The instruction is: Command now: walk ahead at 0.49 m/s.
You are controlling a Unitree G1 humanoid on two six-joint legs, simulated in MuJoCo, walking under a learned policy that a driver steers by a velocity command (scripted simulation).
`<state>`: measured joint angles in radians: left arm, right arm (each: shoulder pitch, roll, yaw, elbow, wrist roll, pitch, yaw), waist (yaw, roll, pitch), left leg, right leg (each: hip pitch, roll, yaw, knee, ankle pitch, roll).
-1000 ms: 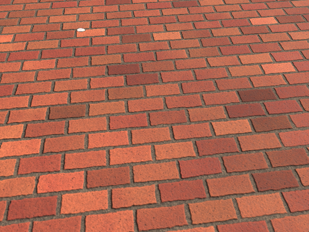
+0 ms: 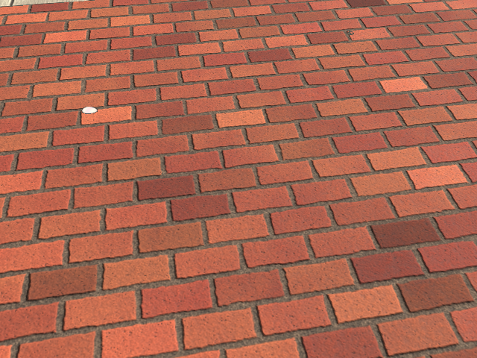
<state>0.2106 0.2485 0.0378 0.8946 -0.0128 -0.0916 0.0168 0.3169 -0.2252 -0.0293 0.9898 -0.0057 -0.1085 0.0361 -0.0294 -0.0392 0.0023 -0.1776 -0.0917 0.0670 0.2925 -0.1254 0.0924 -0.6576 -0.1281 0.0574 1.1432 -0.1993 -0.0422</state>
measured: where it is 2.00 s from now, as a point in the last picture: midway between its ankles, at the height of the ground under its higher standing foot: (236, 274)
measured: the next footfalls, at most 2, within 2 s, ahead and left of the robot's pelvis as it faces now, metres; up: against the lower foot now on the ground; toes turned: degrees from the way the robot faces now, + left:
right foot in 0.30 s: +0.34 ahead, -0.17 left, +0.00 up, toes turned -2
left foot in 0.70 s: +0.38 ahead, +0.06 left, +0.00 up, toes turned +1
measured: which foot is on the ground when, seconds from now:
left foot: down 0.00-0.32, up 0.34-0.68, down 0.70-1.00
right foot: up 0.00-0.28, down 0.30-1.00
